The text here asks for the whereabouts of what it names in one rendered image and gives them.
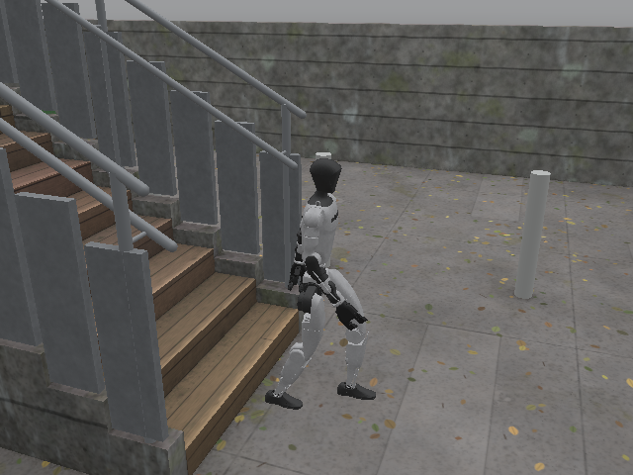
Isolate stairs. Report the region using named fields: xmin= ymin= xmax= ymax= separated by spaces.
xmin=0 ymin=105 xmax=299 ymax=475

